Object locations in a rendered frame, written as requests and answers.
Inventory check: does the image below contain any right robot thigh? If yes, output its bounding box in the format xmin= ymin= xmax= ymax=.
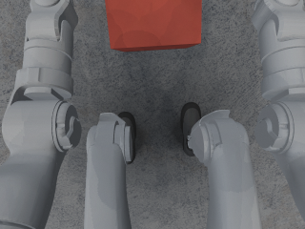
xmin=195 ymin=117 xmax=263 ymax=229

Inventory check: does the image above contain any robot left upper arm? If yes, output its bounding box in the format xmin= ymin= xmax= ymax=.
xmin=0 ymin=100 xmax=82 ymax=229

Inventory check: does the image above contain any robot right upper arm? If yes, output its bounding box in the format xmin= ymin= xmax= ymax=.
xmin=254 ymin=101 xmax=305 ymax=221

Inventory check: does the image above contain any carton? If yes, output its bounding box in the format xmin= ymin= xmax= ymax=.
xmin=105 ymin=0 xmax=202 ymax=52

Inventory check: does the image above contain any left robot forearm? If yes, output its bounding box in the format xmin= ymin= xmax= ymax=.
xmin=2 ymin=0 xmax=79 ymax=147

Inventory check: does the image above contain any robot left foot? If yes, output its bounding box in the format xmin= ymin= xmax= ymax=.
xmin=118 ymin=112 xmax=136 ymax=164

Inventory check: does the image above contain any right robot forearm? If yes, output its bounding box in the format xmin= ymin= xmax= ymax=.
xmin=251 ymin=0 xmax=305 ymax=103

